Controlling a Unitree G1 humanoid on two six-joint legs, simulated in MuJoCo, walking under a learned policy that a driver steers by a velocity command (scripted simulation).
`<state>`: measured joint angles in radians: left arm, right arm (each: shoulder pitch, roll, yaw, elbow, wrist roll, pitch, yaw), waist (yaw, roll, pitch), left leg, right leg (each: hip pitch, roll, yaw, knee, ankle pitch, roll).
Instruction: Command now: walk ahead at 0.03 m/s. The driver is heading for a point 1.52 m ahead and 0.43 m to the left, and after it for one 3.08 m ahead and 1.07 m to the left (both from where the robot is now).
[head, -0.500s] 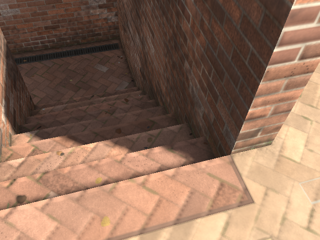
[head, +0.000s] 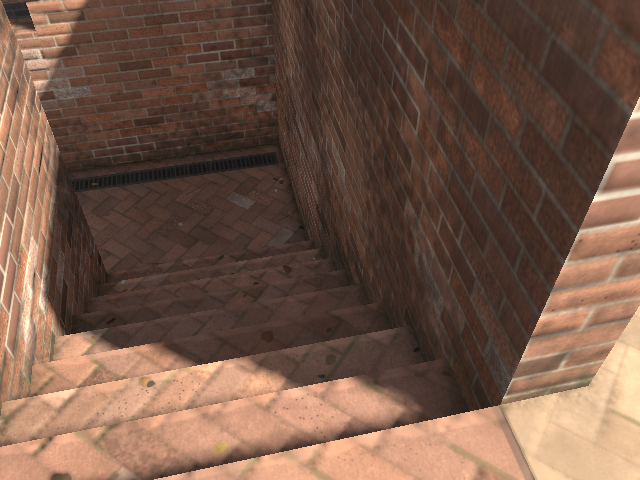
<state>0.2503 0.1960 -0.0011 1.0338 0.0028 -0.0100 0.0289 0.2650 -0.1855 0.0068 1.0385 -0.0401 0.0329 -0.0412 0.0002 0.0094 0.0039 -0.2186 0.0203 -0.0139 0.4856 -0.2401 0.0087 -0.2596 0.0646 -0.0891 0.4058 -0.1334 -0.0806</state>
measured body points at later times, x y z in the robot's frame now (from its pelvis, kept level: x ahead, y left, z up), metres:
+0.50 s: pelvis +0.04 +0.03 +0.01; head +0.04 +0.04 +0.46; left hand +0.02 +0.25 -0.16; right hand +0.03 -0.18 -0.15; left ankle +0.01 +0.12 -0.74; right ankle +0.06 -0.07 -0.74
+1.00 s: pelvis +0.05 +0.05 +0.01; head +0.05 +0.05 +0.46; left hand +0.03 +0.26 -0.16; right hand +0.03 -0.16 -0.15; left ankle +0.01 +0.12 -0.74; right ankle +0.06 -0.07 -0.74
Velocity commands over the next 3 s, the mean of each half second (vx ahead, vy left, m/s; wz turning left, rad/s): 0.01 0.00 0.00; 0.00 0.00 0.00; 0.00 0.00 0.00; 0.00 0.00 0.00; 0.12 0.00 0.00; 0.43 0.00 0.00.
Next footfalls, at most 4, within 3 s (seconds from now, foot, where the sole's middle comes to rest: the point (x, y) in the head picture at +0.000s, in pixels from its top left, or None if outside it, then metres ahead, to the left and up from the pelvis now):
2.60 right None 0.24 -0.09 -0.77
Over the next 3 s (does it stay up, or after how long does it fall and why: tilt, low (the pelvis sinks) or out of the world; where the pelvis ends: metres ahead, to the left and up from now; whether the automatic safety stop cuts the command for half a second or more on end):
stays up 0.33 0.00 0.00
